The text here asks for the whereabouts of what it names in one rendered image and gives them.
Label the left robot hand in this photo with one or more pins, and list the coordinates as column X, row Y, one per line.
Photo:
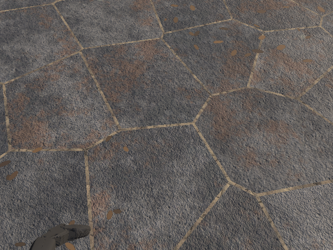
column 59, row 235

